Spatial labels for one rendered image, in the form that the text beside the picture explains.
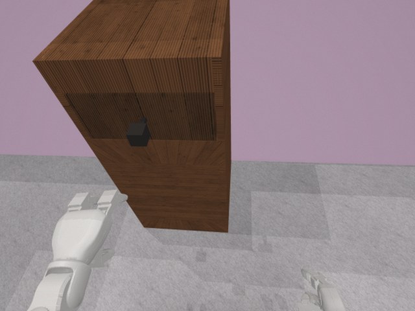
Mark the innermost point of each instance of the left robot hand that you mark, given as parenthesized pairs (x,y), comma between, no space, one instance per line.
(81,231)

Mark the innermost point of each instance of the handle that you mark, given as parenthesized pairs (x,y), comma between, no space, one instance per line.
(138,133)

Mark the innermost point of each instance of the left robot forearm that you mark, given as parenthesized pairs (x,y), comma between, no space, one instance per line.
(63,286)

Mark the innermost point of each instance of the drawer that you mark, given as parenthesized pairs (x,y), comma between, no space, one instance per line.
(170,116)

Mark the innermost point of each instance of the right robot hand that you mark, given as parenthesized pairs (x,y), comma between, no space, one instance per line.
(328,298)

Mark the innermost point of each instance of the cabinet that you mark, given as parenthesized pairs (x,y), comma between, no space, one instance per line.
(154,46)

